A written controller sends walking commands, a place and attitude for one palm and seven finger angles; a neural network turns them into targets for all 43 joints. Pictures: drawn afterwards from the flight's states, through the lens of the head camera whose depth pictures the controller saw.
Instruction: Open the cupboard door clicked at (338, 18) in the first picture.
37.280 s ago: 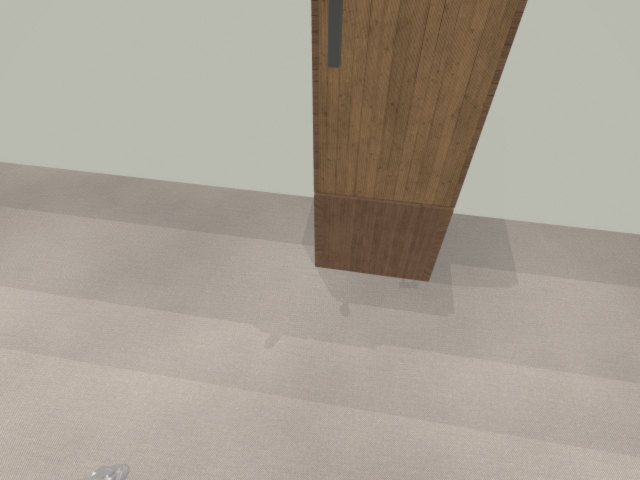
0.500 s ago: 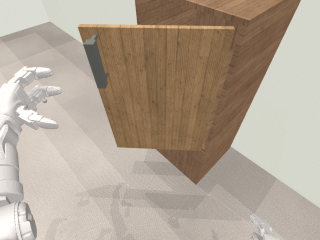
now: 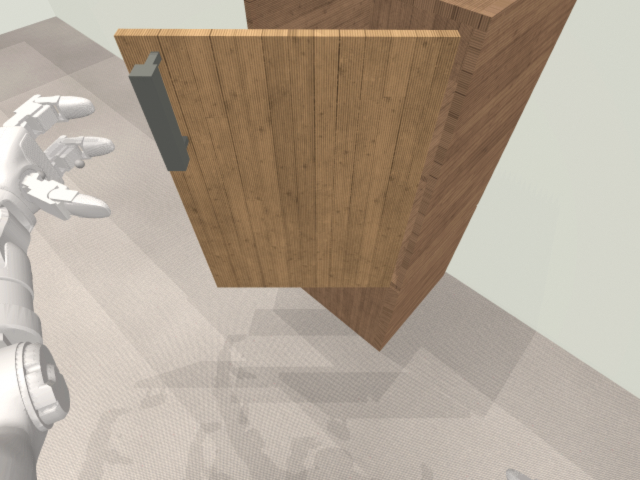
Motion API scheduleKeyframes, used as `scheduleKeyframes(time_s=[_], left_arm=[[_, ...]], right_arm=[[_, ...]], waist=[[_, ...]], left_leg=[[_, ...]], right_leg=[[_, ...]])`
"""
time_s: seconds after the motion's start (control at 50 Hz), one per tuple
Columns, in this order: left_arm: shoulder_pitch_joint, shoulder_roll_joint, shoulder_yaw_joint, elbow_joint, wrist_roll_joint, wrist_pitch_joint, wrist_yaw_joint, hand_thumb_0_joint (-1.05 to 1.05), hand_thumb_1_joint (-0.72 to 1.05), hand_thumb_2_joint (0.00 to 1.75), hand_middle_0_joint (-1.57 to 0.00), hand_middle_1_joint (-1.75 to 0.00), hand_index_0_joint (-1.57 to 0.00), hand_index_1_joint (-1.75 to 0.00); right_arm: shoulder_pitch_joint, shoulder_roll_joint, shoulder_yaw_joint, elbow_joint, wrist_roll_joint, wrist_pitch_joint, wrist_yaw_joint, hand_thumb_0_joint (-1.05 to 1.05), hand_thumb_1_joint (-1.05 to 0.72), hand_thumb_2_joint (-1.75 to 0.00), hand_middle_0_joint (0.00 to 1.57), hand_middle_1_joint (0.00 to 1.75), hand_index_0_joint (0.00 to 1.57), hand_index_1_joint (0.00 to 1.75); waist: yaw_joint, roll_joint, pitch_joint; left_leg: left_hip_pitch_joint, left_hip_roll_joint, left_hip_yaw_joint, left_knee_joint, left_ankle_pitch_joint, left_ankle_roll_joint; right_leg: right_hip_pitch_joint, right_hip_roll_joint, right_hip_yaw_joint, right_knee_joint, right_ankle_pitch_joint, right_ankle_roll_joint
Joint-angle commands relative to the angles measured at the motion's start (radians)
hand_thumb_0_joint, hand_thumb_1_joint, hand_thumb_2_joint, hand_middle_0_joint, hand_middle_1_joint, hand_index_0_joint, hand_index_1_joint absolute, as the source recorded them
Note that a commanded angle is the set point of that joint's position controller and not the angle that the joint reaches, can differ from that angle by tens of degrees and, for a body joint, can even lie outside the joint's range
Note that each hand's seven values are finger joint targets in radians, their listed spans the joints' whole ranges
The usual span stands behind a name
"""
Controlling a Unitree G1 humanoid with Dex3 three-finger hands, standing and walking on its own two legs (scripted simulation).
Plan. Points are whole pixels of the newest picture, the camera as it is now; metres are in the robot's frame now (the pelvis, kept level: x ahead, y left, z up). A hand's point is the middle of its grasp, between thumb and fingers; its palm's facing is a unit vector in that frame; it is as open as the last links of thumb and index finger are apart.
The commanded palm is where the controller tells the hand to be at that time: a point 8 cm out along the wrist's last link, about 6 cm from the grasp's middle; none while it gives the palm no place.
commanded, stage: move the hooked fingers beside the handle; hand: left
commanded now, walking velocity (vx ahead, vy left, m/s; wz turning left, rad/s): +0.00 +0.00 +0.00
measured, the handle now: (166, 113) +0.54 +0.21 +0.16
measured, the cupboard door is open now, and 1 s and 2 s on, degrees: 42 42 42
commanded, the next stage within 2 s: slide the fingers in behind the handle in 1.26 s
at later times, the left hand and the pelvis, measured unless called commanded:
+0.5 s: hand (85, 135) +0.47 +0.29 +0.18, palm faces +0.03 -1.00 +0.00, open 14.0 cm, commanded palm +0.45 +0.34 +0.17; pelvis +0.00 +0.00 -0.01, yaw +0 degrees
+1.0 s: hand (89, 135) +0.48 +0.29 +0.17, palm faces +0.00 -1.00 +0.02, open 14.0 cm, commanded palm +0.45 +0.34 +0.16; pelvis +0.01 +0.01 -0.01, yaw -1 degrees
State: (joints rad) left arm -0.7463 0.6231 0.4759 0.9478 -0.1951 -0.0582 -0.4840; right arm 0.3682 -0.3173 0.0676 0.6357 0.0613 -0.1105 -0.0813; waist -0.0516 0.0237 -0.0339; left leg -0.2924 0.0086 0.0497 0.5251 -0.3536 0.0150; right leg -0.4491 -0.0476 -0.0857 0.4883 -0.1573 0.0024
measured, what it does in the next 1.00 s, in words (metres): stands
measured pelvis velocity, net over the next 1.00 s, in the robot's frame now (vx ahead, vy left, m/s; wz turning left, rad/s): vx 0.01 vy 0.01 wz -0.02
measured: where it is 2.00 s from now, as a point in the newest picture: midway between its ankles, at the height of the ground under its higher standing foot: outside the picture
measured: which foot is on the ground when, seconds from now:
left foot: down 0.00-1.00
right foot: down 0.00-1.00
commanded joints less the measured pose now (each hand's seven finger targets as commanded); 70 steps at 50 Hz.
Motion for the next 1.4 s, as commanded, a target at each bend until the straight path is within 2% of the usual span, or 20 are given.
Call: scheduleKeyframes(time_s=[0.0, 0.02, 0.12, 0.16, 0.22, 0.26, 0.28, 0.34, 0.42, 0.48, 0.64, 0.72, 0.84, 0.9, 0.98, 1.02, 1.16, 1.24, 1.32, 1.38], left_arm=[[-0.497, 0.339, 0.028, -0.171, -0.024, -0.089, -0.011, 0.00, -0.50, 0.30, -0.30, -1.20, -0.30, -1.20], [-0.492, 0.337, 0.028, -0.127, -0.025, -0.085, -0.015, 0.00, -0.50, 0.30, -0.30, -1.20, -0.30, -1.20], [-0.553, 0.383, 0.042, -0.089, -0.005, -0.104, -0.013, 0.00, -0.50, 0.30, -0.30, -1.20, -0.30, -1.20], [-0.572, 0.354, 0.013, -0.071, 0.001, -0.110, -0.014, 0.00, -0.50, 0.30, -0.30, -1.20, -0.30, -1.20], [-0.567, 0.420, 0.066, -0.011, 0.001, -0.118, -0.017, 0.00, -0.50, 0.30, -0.30, -1.20, -0.30, -1.20], [-0.585, 0.456, 0.078, -0.002, 0.019, -0.126, -0.018, 0.00, -0.50, 0.30, -0.30, -1.20, -0.30, -1.20], [-0.591, 0.447, 0.064, 0.004, 0.025, -0.130, -0.021, 0.00, -0.50, 0.30, -0.30, -1.20, -0.30, -1.20], [-0.636, 0.477, 0.063, 0.042, 0.032, -0.138, -0.028, 0.00, -0.50, 0.30, -0.30, -1.20, -0.30, -1.20], [-0.702, 0.508, 0.065, 0.057, 0.035, -0.153, -0.044, 0.00, -0.50, 0.30, -0.30, -1.20, -0.30, -1.20], [-0.710, 0.484, 0.033, 0.110, 0.043, -0.145, -0.051, 0.00, -0.50, 0.30, -0.30, -1.20, -0.30, -1.20], [-0.710, 0.496, 0.043, 0.091, 0.040, -0.145, -0.061, 0.00, -0.50, 0.30, -0.30, -1.20, -0.30, -1.20], [-0.666, 0.552, 0.106, 0.055, 0.037, -0.155, -0.051, 0.00, -0.50, 0.30, -0.30, -1.20, -0.30, -1.20], [-0.636, 0.546, 0.112, 0.002, 0.034, -0.154, -0.050, 0.00, -0.50, 0.30, -0.30, -1.20, -0.30, -1.20], [-0.616, 0.459, 0.063, -0.029, 0.012, -0.151, -0.053, 0.00, -0.50, 0.30, -0.30, -1.20, -0.30, -1.20], [-0.581, 0.459, 0.072, 0.023, 0.007, -0.120, -0.058, 0.00, -0.50, 0.30, -0.30, -1.20, -0.30, -1.20], [-0.608, 0.478, 0.078, -0.006, 0.018, -0.127, -0.050, 0.00, -0.50, 0.30, -0.30, -1.20, -0.30, -1.20], [-0.654, 0.380, 0.005, -0.022, 0.003, -0.138, -0.047, 0.00, -0.50, 0.30, -0.30, -1.20, -0.30, -1.20], [-0.687, 0.410, 0.011, 0.055, 0.019, -0.122, -0.030, 0.00, -0.50, 0.30, -0.30, -1.20, -0.30, -1.20], [-0.698, 0.469, 0.044, 0.005, 0.041, -0.152, -0.020, 0.00, -0.50, 0.30, -0.30, -1.20, -0.30, -1.20], [-0.679, 0.388, -0.006, 0.016, 0.024, -0.155, -0.033, 0.00, -0.50, 0.30, -0.30, -1.20, -0.30, -1.20]], right_arm=[[0.060, -0.159, -0.069, -0.089, 0.001, -0.025, -0.018, 0.00, -0.90, -0.90, 0.20, 0.30, 0.20, 0.30], [0.063, -0.161, -0.067, -0.085, 0.002, -0.022, -0.018, 0.00, -0.90, -0.90, 0.20, 0.30, 0.20, 0.30], [0.086, -0.166, -0.069, -0.075, -0.004, -0.001, -0.015, 0.00, -0.90, -0.90, 0.20, 0.30, 0.20, 0.30], [0.093, -0.164, -0.070, -0.072, -0.005, 0.006, -0.014, 0.00, -0.90, -0.90, 0.20, 0.30, 0.20, 0.30], [0.111, -0.176, -0.073, -0.070, -0.006, 0.024, -0.012, 0.00, -0.90, -0.90, 0.20, 0.30, 0.20, 0.30], [0.114, -0.178, -0.072, -0.075, -0.007, 0.036, -0.009, 0.00, -0.90, -0.90, 0.20, 0.30, 0.20, 0.30], [0.117, -0.176, -0.072, -0.075, -0.007, 0.040, -0.008, 0.00, -0.90, -0.90, 0.20, 0.30, 0.20, 0.30], [0.131, -0.184, -0.072, -0.073, -0.006, 0.060, -0.010, 0.00, -0.90, -0.90, 0.20, 0.30, 0.20, 0.30], [0.152, -0.189, -0.072, -0.063, -0.008, 0.076, -0.015, 0.00, -0.90, -0.90, 0.20, 0.30, 0.20, 0.30], [0.168, -0.193, -0.069, -0.055, -0.010, 0.083, -0.018, 0.00, -0.90, -0.90, 0.20, 0.30, 0.20, 0.30], [0.190, -0.191, -0.071, -0.069, -0.017, 0.109, -0.009, 0.00, -0.90, -0.90, 0.20, 0.30, 0.20, 0.30], [0.199, -0.191, -0.077, -0.084, -0.021, 0.123, 0.001, 0.00, -0.90, -0.90, 0.20, 0.30, 0.20, 0.30], [0.190, -0.184, -0.080, -0.100, -0.018, 0.137, 0.011, 0.00, -0.90, -0.90, 0.20, 0.30, 0.20, 0.30], [0.186, -0.175, -0.083, -0.105, -0.017, 0.134, 0.013, 0.00, -0.90, -0.90, 0.20, 0.30, 0.20, 0.30], [0.174, -0.181, -0.080, -0.102, -0.015, 0.133, 0.017, 0.00, -0.90, -0.90, 0.20, 0.30, 0.20, 0.30], [0.173, -0.177, -0.078, -0.103, -0.016, 0.134, 0.015, 0.00, -0.90, -0.90, 0.20, 0.30, 0.20, 0.30], [0.150, -0.169, -0.076, -0.100, -0.015, 0.121, 0.011, 0.00, -0.90, -0.90, 0.20, 0.30, 0.20, 0.30], [0.147, -0.176, -0.066, -0.088, -0.015, 0.115, 0.001, 0.00, -0.90, -0.90, 0.20, 0.30, 0.20, 0.30], [0.150, -0.171, -0.066, -0.097, -0.018, 0.112, 0.001, 0.00, -0.90, -0.90, 0.20, 0.30, 0.20, 0.30], [0.147, -0.167, -0.068, -0.096, -0.016, 0.112, 0.004, 0.00, -0.90, -0.90, 0.20, 0.30, 0.20, 0.30]], waist=[[-0.013, 0.063, -0.349], [-0.014, 0.032, -0.331], [-0.016, 0.075, -0.367], [-0.028, 0.073, -0.363], [-0.028, 0.020, -0.364], [-0.025, 0.047, -0.382], [-0.029, 0.075, -0.378], [-0.053, 0.039, -0.358], [-0.070, 0.094, -0.392], [-0.087, 0.077, -0.367], [-0.077, 0.124, -0.419], [-0.054, 0.102, -0.467], [-0.040, 0.151, -0.468], [-0.053, 0.156, -0.451], [-0.050, 0.092, -0.408], [-0.044, 0.130, -0.420], [-0.068, 0.117, -0.408], [-0.086, 0.065, -0.365], [-0.058, 0.148, -0.457], [-0.068, 0.128, -0.445]], left_leg=[[-0.001, -0.008, -0.053, -0.052, 0.418, -0.014], [-0.028, -0.009, -0.057, -0.055, 0.392, -0.011], [-0.038, -0.013, -0.056, -0.042, 0.412, -0.013], [-0.039, -0.011, -0.056, -0.036, 0.423, -0.013], [-0.079, -0.010, -0.052, -0.027, 0.407, -0.006], [-0.099, -0.013, -0.049, -0.025, 0.391, -0.004], [-0.097, -0.014, -0.047, -0.021, 0.391, -0.005], [-0.125, -0.012, -0.050, -0.013, 0.353, 0.000], [-0.111, -0.012, -0.056, 0.005, 0.358, -0.002], [-0.133, -0.010, -0.063, 0.007, 0.309, 0.000], [-0.117, -0.005, -0.071, 0.026, 0.377, -0.017], [-0.111, -0.002, -0.069, 0.039, 0.439, -0.017], [-0.077, 0.001, -0.070, 0.044, 0.515, -0.026], [-0.033, 0.009, -0.068, 0.048, 0.568, -0.031], [-0.094, 0.004, -0.062, 0.041, 0.476, -0.019], [-0.074, 0.003, -0.071, 0.041, 0.523, -0.030], [-0.050, 0.005, -0.073, 0.047, 0.490, -0.028], [-0.119, 0.001, -0.072, 0.039, 0.380, -0.015], [-0.086, -0.003, -0.076, 0.051, 0.467, -0.028], [-0.074, 0.002, -0.072, 0.053, 0.471, -0.025]], right_leg=[[0.288, 0.036, 0.044, 0.012, 0.286, -0.036], [0.281, 0.037, 0.043, 0.014, 0.272, -0.033], [0.286, 0.033, 0.048, 0.028, 0.294, -0.035], [0.273, 0.033, 0.047, 0.031, 0.305, -0.033], [0.289, 0.034, 0.052, 0.040, 0.326, -0.030], [0.297, 0.031, 0.058, 0.047, 0.322, -0.030], [0.286, 0.030, 0.061, 0.046, 0.322, -0.030], [0.263, 0.033, 0.062, 0.046, 0.298, -0.025], [0.231, 0.037, 0.065, 0.050, 0.287, -0.027], [0.192, 0.038, 0.060, 0.046, 0.234, -0.025], [0.173, 0.046, 0.052, 0.066, 0.256, -0.032], [0.213, 0.051, 0.052, 0.080, 0.310, -0.032], [0.211, 0.055, 0.050, 0.082, 0.337, -0.034], [0.180, 0.060, 0.043, 0.074, 0.341, -0.034], [0.190, 0.056, 0.044, 0.075, 0.329, -0.030], [0.190, 0.056, 0.041, 0.082, 0.339, -0.035], [0.160, 0.055, 0.040, 0.077, 0.312, -0.032], [0.161, 0.048, 0.044, 0.075, 0.278, -0.029], [0.204, 0.046, 0.050, 0.096, 0.323, -0.037], [0.192, 0.048, 0.048, 0.088, 0.327, -0.033]])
